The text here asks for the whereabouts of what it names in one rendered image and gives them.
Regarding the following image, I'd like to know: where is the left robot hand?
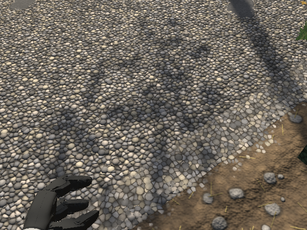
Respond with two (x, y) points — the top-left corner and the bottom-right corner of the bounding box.
(22, 174), (100, 230)

